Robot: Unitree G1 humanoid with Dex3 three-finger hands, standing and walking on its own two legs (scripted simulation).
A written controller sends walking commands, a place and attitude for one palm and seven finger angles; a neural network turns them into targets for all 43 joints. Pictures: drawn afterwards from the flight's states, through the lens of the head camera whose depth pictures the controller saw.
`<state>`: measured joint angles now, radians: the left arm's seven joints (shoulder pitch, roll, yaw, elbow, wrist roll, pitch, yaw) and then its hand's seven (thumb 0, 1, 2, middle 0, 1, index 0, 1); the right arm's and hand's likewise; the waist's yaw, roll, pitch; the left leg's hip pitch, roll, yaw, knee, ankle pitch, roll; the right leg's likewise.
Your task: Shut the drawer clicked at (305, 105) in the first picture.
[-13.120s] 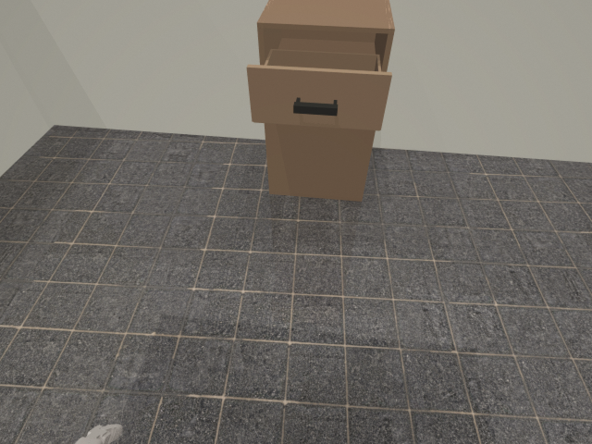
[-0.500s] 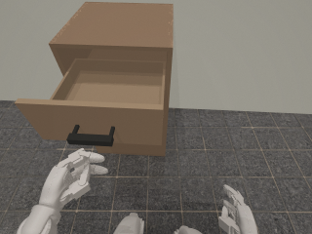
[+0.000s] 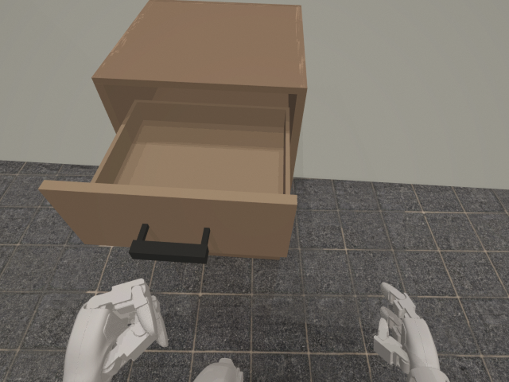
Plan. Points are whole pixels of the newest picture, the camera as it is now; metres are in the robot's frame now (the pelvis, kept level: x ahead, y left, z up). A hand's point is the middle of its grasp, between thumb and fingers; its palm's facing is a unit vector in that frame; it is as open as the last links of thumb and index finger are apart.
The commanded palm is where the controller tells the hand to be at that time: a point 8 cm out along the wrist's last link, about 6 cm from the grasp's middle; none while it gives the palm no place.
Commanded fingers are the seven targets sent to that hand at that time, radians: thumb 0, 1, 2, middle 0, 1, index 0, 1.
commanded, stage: raise the hand and make a fist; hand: left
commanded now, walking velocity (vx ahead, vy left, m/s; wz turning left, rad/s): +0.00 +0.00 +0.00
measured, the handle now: (172, 241) +0.35 +0.17 -0.01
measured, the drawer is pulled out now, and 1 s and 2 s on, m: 0.30 0.30 0.30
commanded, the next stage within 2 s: bring the fist close to the handle in 0.72 s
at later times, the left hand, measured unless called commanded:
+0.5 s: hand (169, 342) +0.17 +0.12 +0.09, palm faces -0.04 -1.00 -0.03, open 3.3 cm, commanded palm +0.13 +0.18 +0.10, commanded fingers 0.00 0.90 0.90 -1.40 -1.60 -1.40 -1.60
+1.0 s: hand (156, 337) +0.17 +0.14 +0.08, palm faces +0.05 -1.00 -0.06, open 3.3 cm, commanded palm +0.14 +0.19 +0.08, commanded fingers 0.00 0.90 0.90 -1.40 -1.60 -1.40 -1.60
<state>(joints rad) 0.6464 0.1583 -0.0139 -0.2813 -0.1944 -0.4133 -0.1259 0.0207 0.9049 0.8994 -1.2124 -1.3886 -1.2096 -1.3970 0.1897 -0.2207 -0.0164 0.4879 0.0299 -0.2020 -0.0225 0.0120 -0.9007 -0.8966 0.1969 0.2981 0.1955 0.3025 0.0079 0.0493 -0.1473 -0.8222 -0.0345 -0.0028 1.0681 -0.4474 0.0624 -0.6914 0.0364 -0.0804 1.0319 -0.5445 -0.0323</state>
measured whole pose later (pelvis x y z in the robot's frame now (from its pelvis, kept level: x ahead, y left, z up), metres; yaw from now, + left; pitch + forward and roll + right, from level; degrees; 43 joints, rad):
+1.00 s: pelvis +0.01 -0.03 +0.01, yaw +1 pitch +11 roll -1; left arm 0.68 0.20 0.08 -0.22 -0.24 -0.39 -0.17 0.02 0.90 0.90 -1.40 -1.60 -1.40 -1.60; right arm 0.23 -0.23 0.01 0.48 0.04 -0.15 -0.04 0.01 -0.90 -0.90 0.20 0.30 0.20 0.30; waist 0.00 0.05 -0.15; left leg -0.76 -0.02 -0.03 1.02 -0.44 0.02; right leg -0.63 0.06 -0.10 0.99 -0.54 -0.08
